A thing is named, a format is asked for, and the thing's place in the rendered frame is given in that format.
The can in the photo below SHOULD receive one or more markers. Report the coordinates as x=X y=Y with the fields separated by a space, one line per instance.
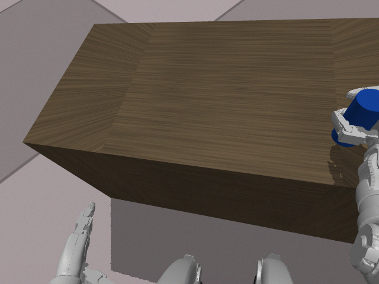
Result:
x=363 y=112

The right robot arm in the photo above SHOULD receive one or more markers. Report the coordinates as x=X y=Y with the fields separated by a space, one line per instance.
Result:
x=364 y=254

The right robot hand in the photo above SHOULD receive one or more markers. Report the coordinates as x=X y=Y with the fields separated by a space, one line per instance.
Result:
x=353 y=134

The left robot hand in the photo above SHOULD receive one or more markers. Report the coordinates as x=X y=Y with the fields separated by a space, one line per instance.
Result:
x=73 y=257

